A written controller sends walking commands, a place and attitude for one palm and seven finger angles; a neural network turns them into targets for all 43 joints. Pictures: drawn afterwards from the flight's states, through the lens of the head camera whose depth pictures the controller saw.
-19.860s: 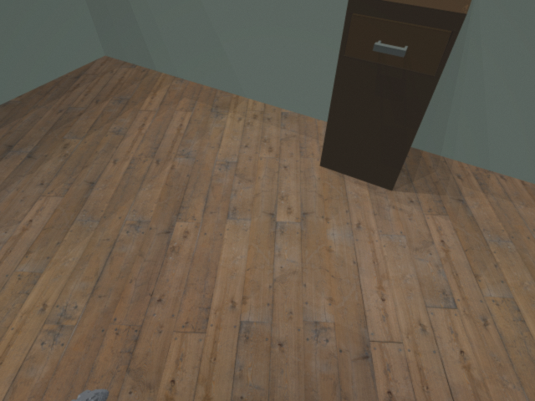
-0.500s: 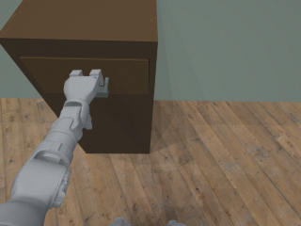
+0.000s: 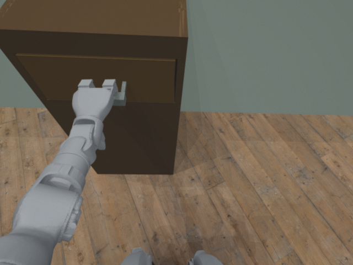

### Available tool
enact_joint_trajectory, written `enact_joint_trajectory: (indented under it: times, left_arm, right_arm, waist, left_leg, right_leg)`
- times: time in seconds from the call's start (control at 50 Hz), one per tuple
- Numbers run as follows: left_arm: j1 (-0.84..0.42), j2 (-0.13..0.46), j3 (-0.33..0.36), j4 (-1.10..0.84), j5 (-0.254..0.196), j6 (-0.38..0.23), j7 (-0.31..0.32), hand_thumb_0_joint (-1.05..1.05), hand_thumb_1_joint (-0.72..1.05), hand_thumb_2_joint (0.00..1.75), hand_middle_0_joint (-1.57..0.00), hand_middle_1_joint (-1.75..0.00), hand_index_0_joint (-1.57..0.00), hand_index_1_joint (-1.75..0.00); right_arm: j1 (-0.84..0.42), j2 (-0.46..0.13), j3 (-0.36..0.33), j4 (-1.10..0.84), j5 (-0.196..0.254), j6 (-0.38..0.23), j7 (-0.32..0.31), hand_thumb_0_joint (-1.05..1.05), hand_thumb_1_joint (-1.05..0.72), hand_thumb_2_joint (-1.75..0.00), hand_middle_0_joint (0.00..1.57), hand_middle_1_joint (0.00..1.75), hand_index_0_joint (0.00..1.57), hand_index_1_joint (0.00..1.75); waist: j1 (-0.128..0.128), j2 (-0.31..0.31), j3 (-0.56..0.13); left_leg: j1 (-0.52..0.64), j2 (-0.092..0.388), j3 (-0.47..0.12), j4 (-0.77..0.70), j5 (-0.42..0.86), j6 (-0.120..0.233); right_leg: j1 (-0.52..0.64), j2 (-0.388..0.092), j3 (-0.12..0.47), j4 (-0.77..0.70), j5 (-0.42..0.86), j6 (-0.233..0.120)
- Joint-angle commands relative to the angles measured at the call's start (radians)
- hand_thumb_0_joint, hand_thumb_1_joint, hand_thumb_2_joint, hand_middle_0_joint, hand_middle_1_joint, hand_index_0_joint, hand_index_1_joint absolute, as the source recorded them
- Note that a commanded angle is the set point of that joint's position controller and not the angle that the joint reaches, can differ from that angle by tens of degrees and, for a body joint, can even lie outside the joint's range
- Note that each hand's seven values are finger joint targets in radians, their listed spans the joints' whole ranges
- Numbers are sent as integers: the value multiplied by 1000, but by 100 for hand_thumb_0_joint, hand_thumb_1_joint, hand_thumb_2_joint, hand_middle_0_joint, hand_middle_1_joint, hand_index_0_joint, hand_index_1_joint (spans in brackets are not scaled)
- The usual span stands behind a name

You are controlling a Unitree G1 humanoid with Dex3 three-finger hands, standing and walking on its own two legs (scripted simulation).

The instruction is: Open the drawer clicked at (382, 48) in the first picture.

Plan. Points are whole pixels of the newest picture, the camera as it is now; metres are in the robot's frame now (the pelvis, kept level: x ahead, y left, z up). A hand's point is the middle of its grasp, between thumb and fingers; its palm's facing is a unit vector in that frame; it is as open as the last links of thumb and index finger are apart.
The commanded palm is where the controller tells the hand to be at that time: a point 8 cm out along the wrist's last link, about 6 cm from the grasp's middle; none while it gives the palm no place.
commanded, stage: lower the fingers behind the handle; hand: left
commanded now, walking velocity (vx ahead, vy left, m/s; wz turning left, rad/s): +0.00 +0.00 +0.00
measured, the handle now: (102, 91) +0.55 +0.16 +0.02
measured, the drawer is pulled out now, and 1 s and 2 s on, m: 0.00 0.00 0.08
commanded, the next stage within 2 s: close the thumb around the handle in 0.34 s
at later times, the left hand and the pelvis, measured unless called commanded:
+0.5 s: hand (100, 115) +0.48 +0.17 +0.00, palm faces -0.05 -0.04 -1.00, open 13.8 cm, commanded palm +0.46 +0.16 +0.06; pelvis +0.00 +0.00 +0.00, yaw +0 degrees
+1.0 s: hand (100, 114) +0.48 +0.17 +0.00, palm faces -0.05 -0.03 -1.00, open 6.5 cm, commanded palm +0.47 +0.16 +0.06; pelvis +0.01 +0.00 +0.00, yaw +0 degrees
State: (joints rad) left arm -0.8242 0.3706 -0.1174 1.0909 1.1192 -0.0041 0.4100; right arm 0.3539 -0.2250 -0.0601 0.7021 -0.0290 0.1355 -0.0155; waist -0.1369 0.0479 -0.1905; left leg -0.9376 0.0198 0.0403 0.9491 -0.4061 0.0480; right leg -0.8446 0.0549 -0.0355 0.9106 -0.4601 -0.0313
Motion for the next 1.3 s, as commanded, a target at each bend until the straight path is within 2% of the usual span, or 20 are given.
enact_joint_trajectory:
  times: [0.0,0.04,0.12,0.16,0.22,0.28,0.34,0.36,0.42,0.46,0.54,0.66,0.72,0.8,0.88,0.92,1.06,1.12,1.18,1.28]
  left_arm:
    - [-433,166,55,-190,-1,16,51,0,-50,30,-30,-120,-30,-120]
    - [-451,140,35,-209,-5,26,49,0,-50,30,-30,-120,-30,-120]
    - [-456,107,13,-203,-16,41,37,0,-50,30,-30,-120,-30,-120]
    - [-429,147,43,-199,-12,36,32,0,-50,30,-30,-120,-30,-120]
    - [-409,108,16,-205,-24,24,18,0,-50,30,-30,-120,-30,-120]
    - [-412,149,41,-210,-19,8,16,0,-50,30,-30,-120,-30,-120]
    - [-400,136,33,-212,-20,-3,19,0,-50,30,-30,-120,-30,-120]
    - [-385,160,57,-213,-19,-4,22,0,-50,30,-30,-120,-30,-120]
    - [-389,117,28,-233,-17,-6,27,0,-50,30,-30,-120,-30,-120]
    - [-390,144,48,-237,-13,-3,37,0,-39,35,-31,-121,-31,-121]
    - [-354,124,39,-229,-14,8,41,0,-16,44,-32,-124,-32,-124]
    - [-394,146,41,-212,-11,27,40,0,17,59,-35,-127,-35,-127]
    - [-387,144,46,-225,-19,22,31,0,34,66,-36,-129,-36,-129]
    - [-352,163,56,-197,-17,20,22,0,56,76,-38,-131,-38,-131]
    - [-377,126,25,-207,-13,10,22,0,79,85,-39,-134,-39,-134]
    - [-383,153,52,-205,-18,7,24,0,90,90,-40,-135,-40,-135]
    - [-384,152,45,-200,-17,13,25,0,90,90,-40,-135,-40,-135]
    - [-399,185,64,-198,-21,18,25,0,90,90,-40,-135,-40,-135]
    - [-415,134,24,-195,-22,20,26,0,90,90,-40,-135,-40,-135]
    - [-366,154,50,-199,-26,16,23,0,90,90,-40,-135,-40,-135]
  right_arm:
    - [137,-167,-61,-50,0,-2,-10,0,-90,-90,20,30,20,30]
    - [137,-165,-63,-50,-1,1,-8,0,-90,-90,20,30,20,30]
    - [133,-161,-61,-45,0,4,-9,0,-90,-90,20,30,20,30]
    - [135,-165,-60,-48,3,5,-13,0,-90,-90,20,30,20,30]
    - [131,-159,-58,-52,2,3,-13,0,-90,-90,20,30,20,30]
    - [134,-163,-56,-52,5,1,-19,0,-90,-90,20,30,20,30]
    - [134,-159,-59,-50,4,-2,-17,0,-90,-90,20,30,20,30]
    - [136,-161,-59,-51,4,-2,-17,0,-90,-90,20,30,20,30]
    - [132,-156,-62,-48,1,-1,-10,0,-90,-90,20,30,20,30]
    - [132,-161,-64,-46,0,2,-10,0,-90,-90,20,30,20,30]
    - [126,-157,-65,-52,1,6,-7,0,-90,-90,20,30,20,30]
    - [121,-161,-61,-48,6,10,-11,0,-90,-90,20,30,20,30]
    - [121,-160,-61,-52,2,9,-13,0,-90,-90,20,30,20,30]
    - [122,-159,-57,-57,7,11,-16,0,-90,-90,20,30,20,30]
    - [121,-156,-59,-59,6,8,-14,0,-90,-90,20,30,20,30]
    - [127,-159,-60,-53,4,6,-14,0,-90,-90,20,30,20,30]
    - [130,-159,-58,-56,7,7,-15,0,-90,-90,20,30,20,30]
    - [132,-162,-56,-53,6,7,-18,0,-90,-90,20,30,20,30]
    - [131,-158,-58,-53,8,5,-16,0,-90,-90,20,30,20,30]
    - [129,-161,-58,-57,7,4,-16,0,-90,-90,20,30,20,30]
  waist:
    - [-15,54,-431]
    - [-23,53,-457]
    - [-29,51,-421]
    - [-17,30,-426]
    - [-18,29,-409]
    - [-16,13,-401]
    - [-19,17,-404]
    - [-7,16,-410]
    - [-11,38,-424]
    - [-8,37,-422]
    - [-1,31,-434]
    - [-14,35,-391]
    - [-9,31,-433]
    - [-6,4,-389]
    - [-11,40,-396]
    - [-11,20,-405]
    - [-11,25,-404]
    - [-12,19,-412]
    - [-27,23,-389]
    - [-3,29,-416]
  left_leg:
    - [464,-15,-61,-52,431,-8]
    - [491,-12,-65,-49,452,-8]
    - [494,-9,-67,-60,448,-8]
    - [487,-10,-66,-65,432,-6]
    - [478,-14,-59,-69,443,-4]
    - [450,-15,-57,-69,413,-1]
    - [450,-17,-50,-64,424,0]
    - [445,-18,-50,-63,427,-1]
    - [471,-16,-54,-58,474,-5]
    - [474,-13,-54,-56,466,-6]
    - [481,-17,-50,-57,486,-5]
    - [464,-18,-49,-68,439,-4]
    - [475,-20,-45,-62,474,-3]
    - [436,-23,-41,-68,447,-1]
    - [455,-22,-44,-64,450,-3]
    - [450,-20,-44,-60,458,-2]
    - [438,-24,-42,-62,441,-1]
    - [430,-25,-42,-62,444,0]
    - [436,-24,-42,-66,416,0]
    - [456,-21,-42,-72,424,-1]
  right_leg:
    - [51,28,11,-103,366,-13]
    - [47,29,9,-102,373,-11]
    - [47,29,6,-113,368,-12]
    - [64,29,8,-115,363,-12]
    - [83,28,11,-122,388,-12]
    - [91,25,18,-123,381,-9]
    - [97,24,22,-123,400,-8]
    - [107,25,21,-118,408,-10]
    - [96,25,16,-110,427,-12]
    - [88,26,16,-111,419,-10]
    - [111,28,17,-114,444,-10]
    - [95,26,19,-126,409,-10]
    - [128,24,23,-122,453,-10]
    - [138,23,25,-126,450,-8]
    - [105,24,24,-122,430,-10]
    - [119,24,25,-119,442,-9]
    - [121,25,25,-121,436,-8]
    - [136,24,30,-122,447,-8]
    - [107,24,26,-131,412,-5]
    - [120,27,24,-128,408,-8]
